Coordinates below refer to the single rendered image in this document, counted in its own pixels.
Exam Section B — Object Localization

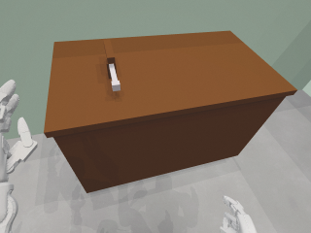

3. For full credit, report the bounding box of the right robot hand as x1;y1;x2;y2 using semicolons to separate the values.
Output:
220;195;258;233

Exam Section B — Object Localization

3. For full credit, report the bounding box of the counter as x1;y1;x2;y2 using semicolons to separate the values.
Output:
44;30;297;193

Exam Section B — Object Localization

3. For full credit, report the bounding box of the robot left forearm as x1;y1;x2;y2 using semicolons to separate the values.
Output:
0;182;18;233

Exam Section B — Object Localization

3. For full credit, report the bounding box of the left robot hand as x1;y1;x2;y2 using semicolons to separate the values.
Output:
0;80;38;183

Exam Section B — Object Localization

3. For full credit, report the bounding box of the tap lever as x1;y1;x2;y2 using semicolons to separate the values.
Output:
109;63;121;91

